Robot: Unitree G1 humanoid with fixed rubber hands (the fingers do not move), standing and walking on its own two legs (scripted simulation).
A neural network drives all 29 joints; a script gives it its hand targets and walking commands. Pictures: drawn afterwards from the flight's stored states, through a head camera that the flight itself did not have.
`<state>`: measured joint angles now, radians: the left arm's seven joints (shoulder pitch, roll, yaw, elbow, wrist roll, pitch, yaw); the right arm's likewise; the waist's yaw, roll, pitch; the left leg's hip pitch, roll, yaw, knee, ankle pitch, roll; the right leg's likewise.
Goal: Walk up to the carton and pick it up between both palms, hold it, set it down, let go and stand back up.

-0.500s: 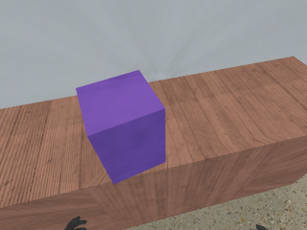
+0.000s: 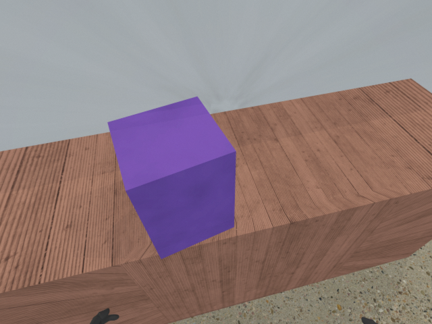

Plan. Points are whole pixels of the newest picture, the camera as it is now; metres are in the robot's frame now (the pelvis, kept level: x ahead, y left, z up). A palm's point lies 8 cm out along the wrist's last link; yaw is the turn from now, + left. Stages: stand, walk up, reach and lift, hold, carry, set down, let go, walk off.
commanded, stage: reach and lift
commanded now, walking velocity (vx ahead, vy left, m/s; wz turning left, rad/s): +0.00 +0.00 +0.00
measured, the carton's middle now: (178, 181) +0.40 +0.09 +0.03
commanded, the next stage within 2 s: none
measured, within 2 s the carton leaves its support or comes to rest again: neither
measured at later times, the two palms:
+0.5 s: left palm out of the picture +0.12 +0.25 -0.06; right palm (359, 314) +0.15 -0.23 -0.07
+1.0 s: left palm out of the picture +0.13 +0.24 -0.03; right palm (343, 297) +0.17 -0.21 -0.05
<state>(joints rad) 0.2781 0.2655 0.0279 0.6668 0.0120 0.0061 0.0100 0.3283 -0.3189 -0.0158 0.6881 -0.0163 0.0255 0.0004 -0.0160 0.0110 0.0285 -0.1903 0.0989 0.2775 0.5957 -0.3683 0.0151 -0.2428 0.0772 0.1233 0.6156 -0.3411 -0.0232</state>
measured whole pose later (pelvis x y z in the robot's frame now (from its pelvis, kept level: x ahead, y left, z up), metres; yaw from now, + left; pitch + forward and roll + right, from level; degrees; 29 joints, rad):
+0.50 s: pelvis -0.04 -0.01 +0.01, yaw +9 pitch -4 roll +0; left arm 0.07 0.20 0.02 0.52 0.05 0.21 0.07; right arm 0.15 -0.23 -0.07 0.78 0.01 -0.18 0.07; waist -0.01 -0.03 0.06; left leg -0.21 0.03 0.13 0.52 -0.25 0.03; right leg -0.20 0.01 -0.02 0.53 -0.27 -0.02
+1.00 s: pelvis -0.02 -0.01 +0.02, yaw +9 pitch -4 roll +1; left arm 0.15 0.16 0.02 0.51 0.00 -0.04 0.12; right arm 0.21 -0.22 0.00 0.70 0.09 -0.28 0.09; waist 0.03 -0.03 0.05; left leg -0.10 0.02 0.14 0.38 -0.20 0.01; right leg -0.10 0.01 -0.02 0.41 -0.24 -0.03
